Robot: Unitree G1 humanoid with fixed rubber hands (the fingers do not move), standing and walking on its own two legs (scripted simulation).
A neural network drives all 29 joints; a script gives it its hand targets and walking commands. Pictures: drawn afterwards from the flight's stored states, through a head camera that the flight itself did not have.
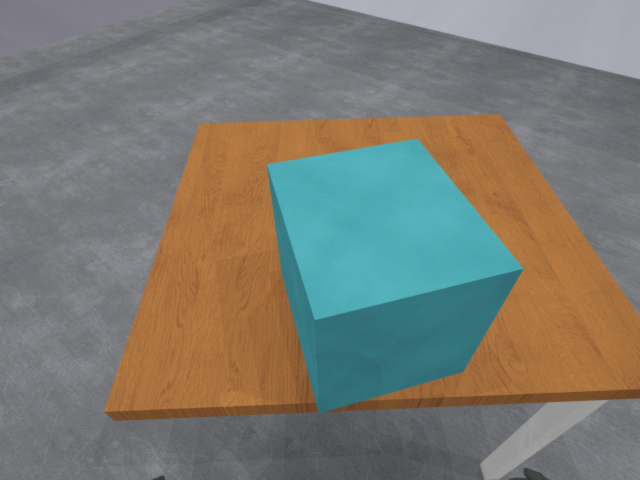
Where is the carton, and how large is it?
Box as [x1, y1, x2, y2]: [267, 139, 523, 413]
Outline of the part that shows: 417,139 267,164 282,276 319,413 462,371 523,268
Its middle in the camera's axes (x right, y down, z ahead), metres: +0.07 +0.04 +0.54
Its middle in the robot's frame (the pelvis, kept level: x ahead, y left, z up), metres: +0.39 -0.04 +0.05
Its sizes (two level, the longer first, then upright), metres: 0.248 0.217 0.237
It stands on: a table, 0.70 m high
